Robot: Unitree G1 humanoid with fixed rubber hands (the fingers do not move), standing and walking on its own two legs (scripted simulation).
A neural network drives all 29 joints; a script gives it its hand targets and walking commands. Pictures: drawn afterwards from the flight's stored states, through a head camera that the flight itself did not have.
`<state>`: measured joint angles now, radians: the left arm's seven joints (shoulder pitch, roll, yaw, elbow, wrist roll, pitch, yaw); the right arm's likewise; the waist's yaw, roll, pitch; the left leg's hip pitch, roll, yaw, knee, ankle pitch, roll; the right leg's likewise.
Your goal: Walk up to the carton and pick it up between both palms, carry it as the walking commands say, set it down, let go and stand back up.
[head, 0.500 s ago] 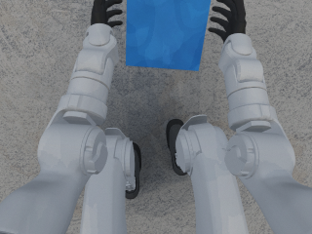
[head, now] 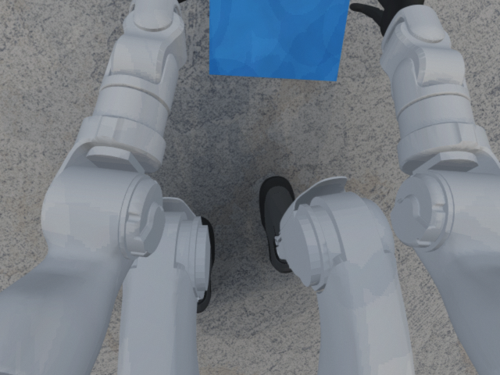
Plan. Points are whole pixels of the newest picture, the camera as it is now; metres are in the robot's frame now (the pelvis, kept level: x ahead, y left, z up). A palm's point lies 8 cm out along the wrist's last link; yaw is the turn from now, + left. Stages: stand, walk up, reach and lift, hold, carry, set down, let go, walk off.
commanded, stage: set down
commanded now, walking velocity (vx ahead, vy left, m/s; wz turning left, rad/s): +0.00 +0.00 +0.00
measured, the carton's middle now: out of the picture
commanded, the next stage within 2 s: none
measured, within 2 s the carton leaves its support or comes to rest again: rests again in 1.62 s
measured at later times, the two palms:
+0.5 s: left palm out of the picture +0.56 +0.03 -0.17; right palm (398, 6) +0.52 -0.25 -0.16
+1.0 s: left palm out of the picture +0.57 +0.04 -0.18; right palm (395, 0) +0.53 -0.25 -0.17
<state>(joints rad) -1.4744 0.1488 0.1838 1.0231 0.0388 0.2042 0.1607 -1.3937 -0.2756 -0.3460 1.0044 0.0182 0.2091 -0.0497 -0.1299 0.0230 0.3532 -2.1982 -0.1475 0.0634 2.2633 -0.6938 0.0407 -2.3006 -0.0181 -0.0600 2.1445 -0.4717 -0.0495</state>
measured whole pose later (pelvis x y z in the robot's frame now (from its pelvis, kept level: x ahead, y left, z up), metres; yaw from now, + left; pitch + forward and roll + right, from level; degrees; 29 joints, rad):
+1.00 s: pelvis +0.01 +0.00 +0.00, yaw +0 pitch +36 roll -2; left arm -1.49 0.11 0.31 0.96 0.16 0.16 0.07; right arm -1.44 -0.31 -0.44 1.04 0.00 0.15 0.06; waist -0.12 0.02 0.42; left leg -2.18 -0.16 0.06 2.31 -0.75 0.06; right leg -2.28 -0.03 -0.07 2.19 -0.53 -0.04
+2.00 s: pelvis +0.00 +0.00 -0.01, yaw +0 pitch +32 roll -1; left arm -1.50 0.30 -0.01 1.12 -0.11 0.10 0.11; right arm -1.45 -0.35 -0.31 1.28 0.12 0.00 -0.04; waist -0.12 0.00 0.49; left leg -2.16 -0.14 0.05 2.31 -0.71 0.04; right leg -2.26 -0.03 -0.08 2.19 -0.49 -0.06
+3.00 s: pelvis +0.01 -0.01 +0.12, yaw +0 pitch +45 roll +2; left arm -1.33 0.29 0.14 0.95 -0.04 0.22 0.11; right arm -1.19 -0.30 -0.33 0.87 0.08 0.18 -0.05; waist -0.13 0.03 0.04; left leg -1.99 -0.10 0.03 1.81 -0.60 0.03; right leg -2.09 0.03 -0.03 1.72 -0.42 -0.05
